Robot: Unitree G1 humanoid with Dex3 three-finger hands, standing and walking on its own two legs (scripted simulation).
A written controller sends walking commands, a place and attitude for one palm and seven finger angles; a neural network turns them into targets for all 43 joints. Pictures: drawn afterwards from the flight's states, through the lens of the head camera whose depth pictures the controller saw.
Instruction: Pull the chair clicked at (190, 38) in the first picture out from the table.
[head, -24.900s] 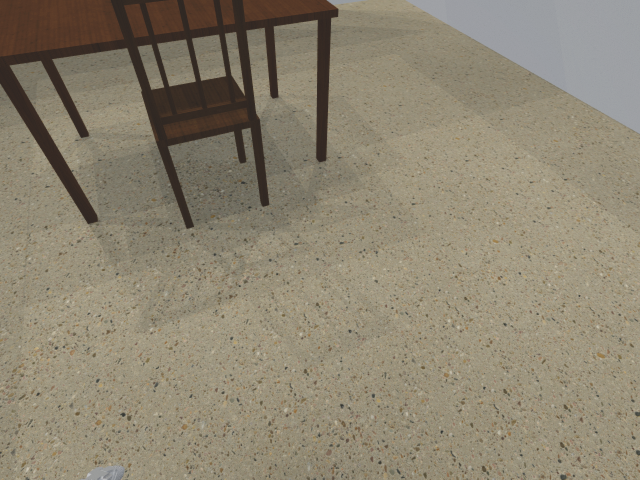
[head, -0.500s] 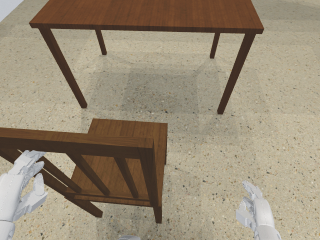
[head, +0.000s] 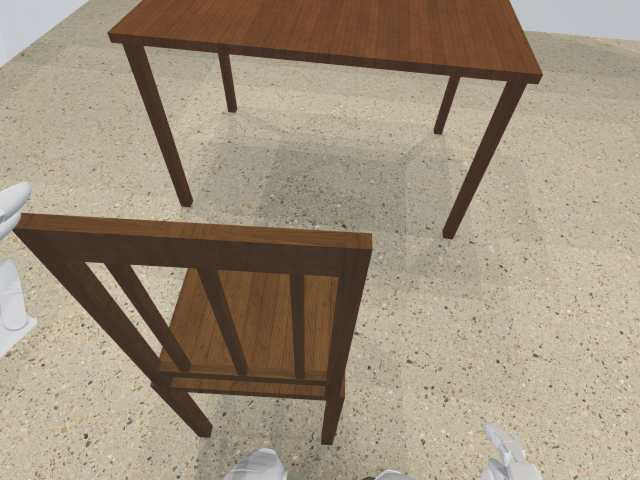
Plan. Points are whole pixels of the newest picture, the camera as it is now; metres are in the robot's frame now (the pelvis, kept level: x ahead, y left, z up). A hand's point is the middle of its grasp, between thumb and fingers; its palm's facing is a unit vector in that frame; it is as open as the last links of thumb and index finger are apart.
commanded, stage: step back with the hand held close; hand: left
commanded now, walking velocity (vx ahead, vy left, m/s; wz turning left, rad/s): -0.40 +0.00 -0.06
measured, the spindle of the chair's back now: (228, 329) +0.31 +0.17 -0.05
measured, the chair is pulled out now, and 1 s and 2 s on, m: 0.64 0.64 0.64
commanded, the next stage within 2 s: stop stepping back and stand still in 0.30 s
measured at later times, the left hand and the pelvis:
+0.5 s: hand out of the picture +0.10 +0.30 +0.20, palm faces +0.52 -0.69 -0.50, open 7.4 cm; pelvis -0.07 +0.02 +0.00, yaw +1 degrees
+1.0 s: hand out of the picture +0.09 +0.30 +0.18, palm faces +0.50 -0.74 -0.45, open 7.4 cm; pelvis -0.10 +0.02 +0.01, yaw +0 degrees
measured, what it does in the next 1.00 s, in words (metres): walks backwards: right foot, then left foot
